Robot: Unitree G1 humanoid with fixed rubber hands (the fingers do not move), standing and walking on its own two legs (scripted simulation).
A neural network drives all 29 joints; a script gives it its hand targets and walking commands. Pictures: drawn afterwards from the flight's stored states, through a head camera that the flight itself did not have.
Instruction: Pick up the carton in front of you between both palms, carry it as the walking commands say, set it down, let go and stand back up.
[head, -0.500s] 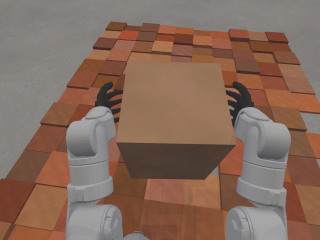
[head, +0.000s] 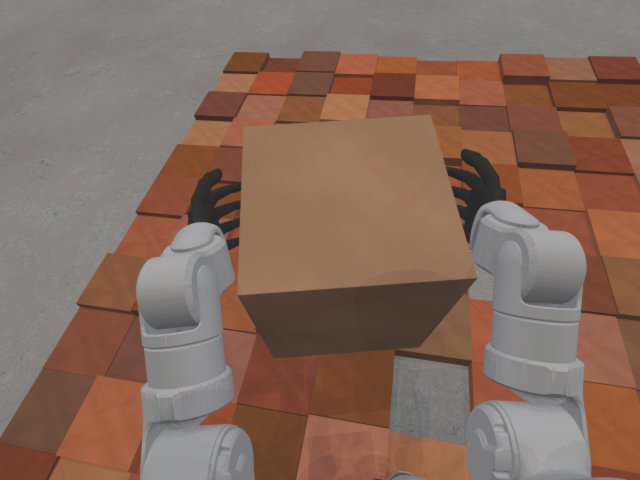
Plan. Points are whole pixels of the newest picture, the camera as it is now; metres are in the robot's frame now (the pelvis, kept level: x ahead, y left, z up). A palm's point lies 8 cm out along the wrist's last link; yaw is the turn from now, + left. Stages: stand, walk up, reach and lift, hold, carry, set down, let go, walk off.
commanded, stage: carry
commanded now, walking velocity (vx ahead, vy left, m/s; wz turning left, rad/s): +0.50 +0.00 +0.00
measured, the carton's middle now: (342, 251) +0.38 +0.01 +0.07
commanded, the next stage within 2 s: none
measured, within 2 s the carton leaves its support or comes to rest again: neither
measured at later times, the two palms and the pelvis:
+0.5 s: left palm (274, 109) +0.65 +0.13 +0.10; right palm (459, 104) +0.64 -0.17 +0.10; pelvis +0.31 +0.00 +0.01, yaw -1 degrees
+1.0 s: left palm (311, 17) +0.89 +0.08 +0.14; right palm out of the picture +0.92 -0.22 +0.15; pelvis +0.58 -0.09 +0.03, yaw +0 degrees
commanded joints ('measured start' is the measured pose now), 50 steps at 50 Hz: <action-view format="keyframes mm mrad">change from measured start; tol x16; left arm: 1 -703 -838 -699 -106 -424 24 -150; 15 -508 -839 -660 139 -277 -43 -176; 23 -558 -959 -686 -45 -301 -85 -126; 36 -342 -638 -586 93 -176 -31 -115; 50 -687 -849 -732 -65 -386 -66 -142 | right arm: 1 -499 780 566 -76 141 27 35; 17 -309 831 608 126 137 -38 105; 24 -548 1005 745 -153 332 -96 123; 35 -355 763 699 -4 212 -29 97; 50 -434 887 605 24 141 -59 60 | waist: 1 6 -206 -482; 15 -103 -105 -381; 17 -153 293 -551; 20 -123 2 -513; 31 -105 108 -430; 35 0 -332 -465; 50 -16 -128 -334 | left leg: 1 -240 35 26 -101 125 -5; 11 -191 -29 189 -682 547 -10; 15 390 50 110 -745 626 73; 16 673 282 -199 -644 971 227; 17 817 401 -424 -647 975 340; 22 555 276 -223 -810 531 185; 30 344 221 -1 -765 444 131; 33 96 128 119 -504 362 45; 36 -319 -12 54 -95 -117 10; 50 -490 91 66 -155 315 -16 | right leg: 1 602 -267 385 -270 282 156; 8 750 -158 179 -240 595 174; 14 529 -105 48 60 626 198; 15 289 -91 28 209 490 223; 16 -97 10 65 468 -98 255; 17 -275 51 149 711 -350 272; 18 -292 -13 235 747 -329 235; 32 308 -25 -7 -154 129 250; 35 719 -345 506 -214 94 81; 50 691 -279 294 -359 227 173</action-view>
